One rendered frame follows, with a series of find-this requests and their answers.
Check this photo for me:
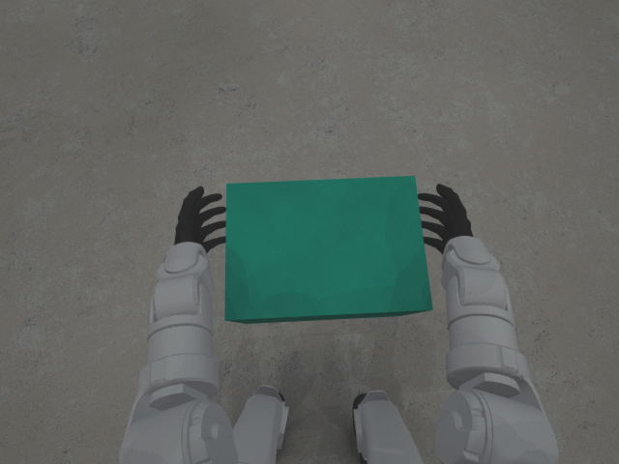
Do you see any left robot forearm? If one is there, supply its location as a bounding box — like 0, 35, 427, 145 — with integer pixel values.
118, 242, 220, 464

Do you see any right robot hand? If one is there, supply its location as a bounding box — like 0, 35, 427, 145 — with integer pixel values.
418, 184, 473, 255

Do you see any carton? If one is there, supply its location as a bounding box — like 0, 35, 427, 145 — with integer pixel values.
224, 176, 433, 324

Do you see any left robot thigh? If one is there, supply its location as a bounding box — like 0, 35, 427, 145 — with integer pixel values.
232, 394, 289, 464

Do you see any right robot upper arm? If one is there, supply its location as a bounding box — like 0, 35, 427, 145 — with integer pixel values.
434, 388, 558, 464

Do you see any robot left shin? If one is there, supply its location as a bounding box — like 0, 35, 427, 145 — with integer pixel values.
245, 385, 282, 407

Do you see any right robot forearm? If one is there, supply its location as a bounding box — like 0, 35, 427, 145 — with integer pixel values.
441, 236, 559, 464

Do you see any left robot upper arm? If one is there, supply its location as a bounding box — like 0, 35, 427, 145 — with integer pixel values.
119, 399, 238, 464

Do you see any left robot hand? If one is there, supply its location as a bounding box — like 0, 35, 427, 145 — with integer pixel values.
174, 187, 226, 253

